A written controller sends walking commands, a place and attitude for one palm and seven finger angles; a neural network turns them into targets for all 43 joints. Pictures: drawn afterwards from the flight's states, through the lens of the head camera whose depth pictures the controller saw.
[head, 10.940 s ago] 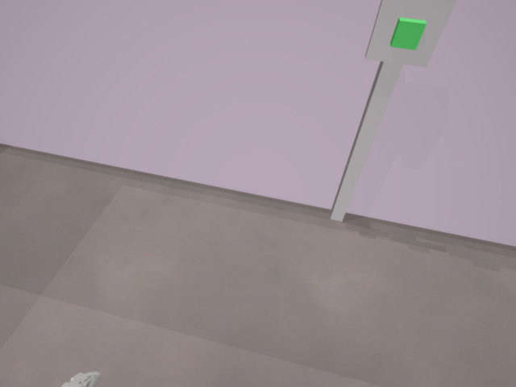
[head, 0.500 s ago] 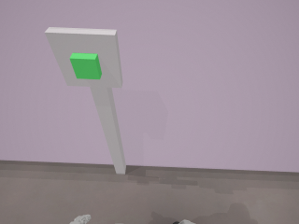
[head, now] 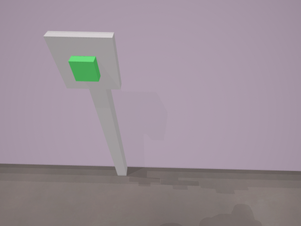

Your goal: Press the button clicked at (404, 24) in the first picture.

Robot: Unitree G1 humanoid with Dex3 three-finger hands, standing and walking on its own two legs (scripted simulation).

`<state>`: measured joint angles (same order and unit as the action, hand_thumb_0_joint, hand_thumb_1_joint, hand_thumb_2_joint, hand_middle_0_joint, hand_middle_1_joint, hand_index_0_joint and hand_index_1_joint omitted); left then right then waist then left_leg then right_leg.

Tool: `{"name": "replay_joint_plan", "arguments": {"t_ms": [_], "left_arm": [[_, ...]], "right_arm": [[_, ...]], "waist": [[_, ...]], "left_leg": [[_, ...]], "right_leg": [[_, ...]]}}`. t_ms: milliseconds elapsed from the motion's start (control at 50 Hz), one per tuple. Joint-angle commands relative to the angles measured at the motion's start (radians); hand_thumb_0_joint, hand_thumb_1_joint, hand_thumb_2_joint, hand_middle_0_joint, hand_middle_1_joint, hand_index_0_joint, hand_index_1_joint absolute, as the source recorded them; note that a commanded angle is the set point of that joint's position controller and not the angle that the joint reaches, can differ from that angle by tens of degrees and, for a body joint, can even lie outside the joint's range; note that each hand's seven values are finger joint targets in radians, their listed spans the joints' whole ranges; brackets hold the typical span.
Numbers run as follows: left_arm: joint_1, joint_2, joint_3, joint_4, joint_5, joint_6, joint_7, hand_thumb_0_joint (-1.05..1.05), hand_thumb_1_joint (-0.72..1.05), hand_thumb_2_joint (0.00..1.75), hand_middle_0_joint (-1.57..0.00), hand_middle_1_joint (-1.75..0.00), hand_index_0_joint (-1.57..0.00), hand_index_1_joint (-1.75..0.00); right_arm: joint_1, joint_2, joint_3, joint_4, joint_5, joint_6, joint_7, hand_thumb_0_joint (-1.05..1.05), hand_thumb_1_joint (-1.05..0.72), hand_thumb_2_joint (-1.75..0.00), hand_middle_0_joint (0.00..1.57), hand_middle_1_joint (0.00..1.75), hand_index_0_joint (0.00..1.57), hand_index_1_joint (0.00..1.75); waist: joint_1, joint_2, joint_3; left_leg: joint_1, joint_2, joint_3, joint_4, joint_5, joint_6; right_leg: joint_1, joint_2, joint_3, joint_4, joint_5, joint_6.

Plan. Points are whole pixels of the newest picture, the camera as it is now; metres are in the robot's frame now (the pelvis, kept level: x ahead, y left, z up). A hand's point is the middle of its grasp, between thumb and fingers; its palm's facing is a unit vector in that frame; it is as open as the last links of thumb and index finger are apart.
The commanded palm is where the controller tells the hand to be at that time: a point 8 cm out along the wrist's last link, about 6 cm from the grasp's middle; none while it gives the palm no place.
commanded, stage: look again from close up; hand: left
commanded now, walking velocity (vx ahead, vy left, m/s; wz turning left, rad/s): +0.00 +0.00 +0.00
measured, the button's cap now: (85, 68) +0.50 +0.22 +0.15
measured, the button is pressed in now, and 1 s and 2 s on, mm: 0 0 0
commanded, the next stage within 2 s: raise the hand and make a fist in 0.50 s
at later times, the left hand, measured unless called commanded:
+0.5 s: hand out of the picture +0.01 +0.19 -0.16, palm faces +0.04 -0.97 -0.23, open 7.3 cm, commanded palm none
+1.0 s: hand out of the picture +0.13 +0.19 -0.03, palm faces +0.01 -1.00 +0.02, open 5.5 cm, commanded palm +0.10 +0.26 -0.01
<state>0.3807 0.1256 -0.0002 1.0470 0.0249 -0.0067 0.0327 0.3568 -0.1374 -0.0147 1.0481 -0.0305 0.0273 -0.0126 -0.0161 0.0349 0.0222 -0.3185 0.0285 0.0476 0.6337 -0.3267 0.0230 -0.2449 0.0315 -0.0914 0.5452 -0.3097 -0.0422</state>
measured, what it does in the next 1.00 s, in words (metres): lowers itself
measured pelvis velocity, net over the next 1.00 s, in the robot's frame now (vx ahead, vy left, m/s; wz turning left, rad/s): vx -0.06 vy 0.00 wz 0.01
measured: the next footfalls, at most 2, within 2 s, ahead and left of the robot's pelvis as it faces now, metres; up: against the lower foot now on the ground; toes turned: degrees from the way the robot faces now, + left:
none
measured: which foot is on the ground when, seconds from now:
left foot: down 0.00-1.00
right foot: down 0.00-1.00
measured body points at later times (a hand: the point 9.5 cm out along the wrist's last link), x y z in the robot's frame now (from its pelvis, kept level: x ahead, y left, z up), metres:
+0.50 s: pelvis +0.00 +0.00 +0.01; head -0.02 +0.01 +0.46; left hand +0.01 +0.25 -0.14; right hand +0.04 -0.23 -0.14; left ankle +0.01 +0.10 -0.73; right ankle -0.01 -0.10 -0.73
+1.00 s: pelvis -0.06 +0.00 -0.06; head -0.05 +0.02 +0.39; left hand +0.12 +0.24 -0.02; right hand +0.15 -0.24 -0.09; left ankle +0.01 +0.10 -0.73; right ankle -0.01 -0.09 -0.73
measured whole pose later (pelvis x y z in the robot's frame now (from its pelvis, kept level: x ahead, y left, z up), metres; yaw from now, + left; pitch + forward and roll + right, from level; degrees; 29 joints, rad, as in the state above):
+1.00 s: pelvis -0.06 +0.00 -0.06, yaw +1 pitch +7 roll +0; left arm 0.46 0.21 0.13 0.08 -0.28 -0.42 -0.28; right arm 0.19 -0.25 -0.01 0.48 0.04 -0.22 -0.02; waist 0.00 -0.02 -0.12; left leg -0.75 -0.01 0.05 1.04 -0.41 0.05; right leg -0.72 0.00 -0.06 1.05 -0.46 -0.04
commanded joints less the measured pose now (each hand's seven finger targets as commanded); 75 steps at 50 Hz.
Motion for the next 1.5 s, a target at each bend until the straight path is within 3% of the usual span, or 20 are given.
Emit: {"name": "replay_joint_plan", "arguments": {"t_ms": [0,60,140,560,580,600,620,640,660,680,720,780,820,860,920,1020,1040,1100,1240,1480], "left_arm": [[-0.007,0.105,0.022,-0.045,-0.012,-0.033,0.024,0.00,0.90,0.90,-0.20,-0.30,-0.20,-0.30],[0.046,0.099,0.017,-0.012,-0.010,-0.025,0.024,0.00,0.90,0.90,-0.20,-0.30,-0.20,-0.30],[0.040,0.107,0.015,0.001,-0.011,-0.025,0.023,0.00,0.90,0.90,-0.20,-0.30,-0.20,-0.30],[-0.061,0.202,0.018,-0.007,-0.009,-0.026,0.010,0.00,0.90,0.90,-0.20,-0.30,-0.20,-0.30],[0.018,0.148,0.004,0.020,0.004,-0.044,0.051,0.00,0.90,0.90,-0.20,-0.30,-0.20,-0.30],[-0.719,0.419,0.205,-1.485,-0.208,-0.251,0.032,0.00,0.90,0.90,-0.23,-0.33,-0.23,-0.33],[-0.263,0.369,0.177,-1.287,-0.134,-0.214,0.061,0.00,0.90,0.90,-0.25,-0.36,-0.25,-0.36],[0.004,0.122,0.046,-1.125,-0.181,-0.103,0.083,0.00,0.90,0.90,-0.28,-0.39,-0.28,-0.39],[-0.038,0.059,0.017,-1.119,-0.200,-0.110,0.069,0.00,0.90,0.90,-0.31,-0.42,-0.31,-0.42],[-0.120,0.117,0.065,-1.158,-0.217,-0.164,0.058,0.00,0.90,0.90,-0.34,-0.45,-0.34,-0.45],[-0.028,0.097,0.105,-0.978,-0.224,-0.289,-0.002,0.00,0.90,0.90,-0.39,-0.51,-0.39,-0.51],[0.161,0.078,0.137,-0.836,-0.262,-0.524,-0.181,0.00,0.90,0.90,-0.47,-0.60,-0.47,-0.60],[0.214,0.133,0.171,-0.862,-0.283,-0.638,-0.315,0.00,0.90,0.90,-0.53,-0.66,-0.53,-0.66],[0.209,0.197,0.224,-0.946,-0.306,-0.581,-0.363,0.00,0.90,0.90,-0.58,-0.72,-0.58,-0.72],[0.105,0.237,0.269,-1.196,-0.359,-0.470,-0.326,0.00,0.90,0.90,-0.67,-0.81,-0.67,-0.81],[-0.018,0.228,0.189,-1.507,-0.295,-0.521,-0.190,0.00,0.90,0.90,-0.81,-0.96,-0.81,-0.96],[-0.069,0.232,0.171,-1.524,-0.286,-0.539,-0.190,0.00,0.90,0.90,-0.83,-0.99,-0.83,-0.99],[-0.019,0.231,0.154,-1.419,-0.278,-0.530,-0.244,0.00,0.90,0.90,-0.92,-1.08,-0.92,-1.08],[0.119,0.275,0.291,-1.358,-0.345,-0.313,-0.310,0.00,0.90,0.90,-1.11,-1.29,-1.11,-1.29],[0.101,0.261,0.290,-1.423,-0.357,-0.316,-0.309,0.00,0.90,0.90,-1.30,-1.50,-1.30,-1.50]], "right_arm": [[0.030,-0.045,-0.005,-0.025,0.013,-0.052,-0.013,0.00,-0.90,-0.90,0.20,0.30,0.20,0.30],[0.008,-0.071,-0.008,-0.003,0.019,-0.059,-0.025,0.00,-0.90,-0.90,0.20,0.30,0.20,0.30],[-0.016,-0.091,-0.011,0.011,0.021,-0.057,-0.029,0.00,-0.90,-0.90,0.20,0.30,0.20,0.30],[-0.131,-0.207,-0.012,0.024,0.018,-0.050,-0.009,0.00,-0.90,-0.90,0.20,0.30,0.20,0.30],[-0.154,-0.153,0.012,-0.038,0.022,-0.065,-0.007,0.00,-0.90,-0.90,0.20,0.30,0.20,0.30],[-0.140,-0.306,-0.025,-0.393,0.088,-0.194,-0.049,0.00,-0.90,-0.90,0.20,0.30,0.20,0.30],[-0.213,-0.242,0.002,-0.364,0.079,-0.284,-0.083,0.00,-0.90,-0.90,0.20,0.30,0.20,0.30],[-0.222,-0.199,-0.010,-0.349,0.082,-0.311,-0.079,0.00,-0.90,-0.90,0.20,0.30,0.20,0.30],[-0.172,-0.218,-0.001,-0.353,0.093,-0.321,-0.071,0.00,-0.90,-0.90,0.20,0.30,0.20,0.30],[-0.209,-0.241,-0.014,-0.412,0.084,-0.334,-0.068,0.00,-0.90,-0.90,0.20,0.30,0.20,0.30],[-0.206,-0.253,-0.031,-0.436,0.057,-0.333,-0.053,0.00,-0.90,-0.90,0.20,0.30,0.20,0.30],[-0.247,-0.240,-0.052,-0.519,0.042,-0.343,-0.006,0.00,-0.90,-0.90,0.20,0.30,0.20,0.30],[-0.268,-0.252,-0.067,-0.601,0.048,-0.344,0.025,0.00,-0.90,-0.90,0.20,0.30,0.20,0.30],[-0.290,-0.261,-0.061,-0.689,0.073,-0.327,0.029,0.00,-0.90,-0.90,0.20,0.30,0.20,0.30],[-0.292,-0.244,-0.046,-0.761,0.093,-0.297,-0.010,0.00,-0.90,-0.90,0.20,0.30,0.20,0.30],[-0.198,-0.212,-0.025,-0.722,0.067,-0.301,-0.038,0.00,-0.90,-0.90,0.20,0.30,0.20,0.30],[-0.188,-0.221,-0.019,-0.707,0.061,-0.305,-0.041,0.00,-0.90,-0.90,0.20,0.30,0.20,0.30],[-0.176,-0.232,-0.015,-0.672,0.066,-0.322,-0.045,0.00,-0.90,-0.90,0.20,0.30,0.20,0.30],[-0.206,-0.207,-0.018,-0.673,0.082,-0.314,-0.062,0.00,-0.90,-0.90,0.20,0.30,0.20,0.30],[-0.177,-0.216,-0.020,-0.651,0.080,-0.328,-0.050,0.00,-0.90,-0.90,0.20,0.30,0.20,0.30]], "waist": [[-0.017,-0.008,-0.009],[0.016,0.052,0.006],[0.017,-0.023,0.023],[0.017,-0.037,0.058],[0.040,-0.077,0.115],[-0.078,0.136,-0.398],[0.042,0.244,-0.370],[0.004,0.194,-0.194],[-0.031,0.105,-0.056],[-0.039,0.071,0.057],[-0.035,-0.166,0.082],[0.047,-0.235,-0.055],[0.061,-0.175,-0.127],[0.090,-0.073,-0.196],[0.079,-0.015,-0.234],[-0.011,0.092,-0.190],[-0.039,0.048,-0.177],[-0.048,0.068,-0.166],[0.036,-0.006,-0.285],[0.026,-0.001,-0.258]], "left_leg": [[0.109,0.045,-0.057,-0.147,0.204,0.011],[0.096,0.084,-0.088,-0.146,0.395,0.027],[0.089,0.078,-0.082,-0.173,0.335,0.022],[0.096,0.078,-0.117,-0.316,0.130,0.018],[0.051,0.078,-0.058,-0.111,0.288,-0.011],[0.361,-0.024,-0.087,-0.240,0.325,-0.008],[0.390,0.023,-0.078,-0.256,0.338,-0.015],[0.209,0.032,-0.112,-0.306,0.161,-0.058],[0.134,0.018,-0.135,-0.301,0.014,-0.041],[0.032,0.001,-0.158,-0.258,-0.107,-0.030],[-0.121,-0.015,-0.160,-0.143,-0.183,-0.031],[-0.315,-0.045,-0.080,0.087,-0.171,-0.041],[-0.395,-0.055,-0.051,0.193,-0.168,-0.034],[-0.426,-0.061,-0.055,0.174,-0.258,-0.022],[-0.419,-0.053,-0.079,0.142,-0.357,-0.006],[-0.348,-0.018,-0.130,0.179,-0.296,0.011],[-0.356,-0.016,-0.142,0.194,-0.288,0.015],[-0.340,-0.019,-0.136,0.224,-0.210,0.016],[-0.260,-0.027,-0.108,0.184,0.029,0.015],[-0.135,-0.023,-0.098,0.117,0.186,0.009]], "right_leg": [[-0.016,-0.161,0.169,-0.150,0.216,-0.040],[0.054,-0.125,0.116,-0.107,0.309,-0.005],[0.081,-0.135,0.119,-0.126,0.349,-0.001],[0.070,-0.148,0.142,-0.240,0.119,0.004],[0.019,-0.202,0.183,-0.185,0.575,0.034],[0.090,-0.078,0.079,-0.101,0.362,0.016],[0.028,-0.041,0.044,-0.029,0.127,-0.008],[-0.061,-0.036,-0.013,0.003,-0.007,0.006],[-0.120,-0.030,-0.013,0.003,-0.015,0.011],[-0.180,-0.027,-0.020,-0.018,-0.049,0.016],[-0.321,-0.015,-0.038,0.035,-0.171,0.022],[-0.452,-0.022,0.006,0.185,-0.323,0.013],[-0.459,-0.033,0.062,0.235,-0.356,0.004],[-0.429,-0.042,0.095,0.255,-0.403,0.003],[-0.402,-0.038,0.122,0.237,-0.461,0.013],[-0.487,-0.013,0.107,0.252,-0.340,0.005],[-0.503,-0.008,0.099,0.260,-0.328,0.008],[-0.504,-0.007,0.091,0.247,-0.272,0.009],[-0.275,-0.020,0.090,0.170,-0.088,0.021],[-0.222,-0.019,0.046,0.155,0.141,0.028]]}}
